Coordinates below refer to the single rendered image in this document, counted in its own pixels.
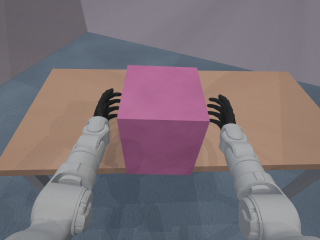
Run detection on left robot hand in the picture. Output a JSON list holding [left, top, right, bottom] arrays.
[[93, 88, 122, 121]]

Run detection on robot left upper arm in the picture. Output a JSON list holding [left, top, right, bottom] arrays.
[[5, 182, 93, 240]]

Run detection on left robot forearm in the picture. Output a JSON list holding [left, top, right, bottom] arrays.
[[30, 116, 110, 224]]

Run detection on right robot hand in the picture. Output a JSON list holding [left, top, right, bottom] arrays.
[[207, 94, 236, 131]]

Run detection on robot right upper arm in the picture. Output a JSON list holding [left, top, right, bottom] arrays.
[[238, 194, 320, 240]]

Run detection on right robot forearm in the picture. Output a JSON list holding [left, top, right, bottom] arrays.
[[219, 123, 301, 232]]

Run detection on carton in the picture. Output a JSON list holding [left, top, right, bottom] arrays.
[[117, 65, 210, 175]]

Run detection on table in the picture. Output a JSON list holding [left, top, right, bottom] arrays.
[[0, 68, 320, 199]]

